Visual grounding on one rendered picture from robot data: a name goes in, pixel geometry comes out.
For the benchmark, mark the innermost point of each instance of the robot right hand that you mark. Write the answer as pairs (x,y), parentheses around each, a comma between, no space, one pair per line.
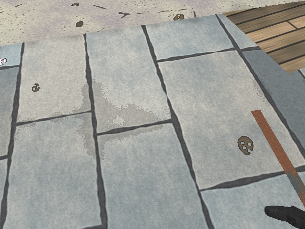
(292,215)

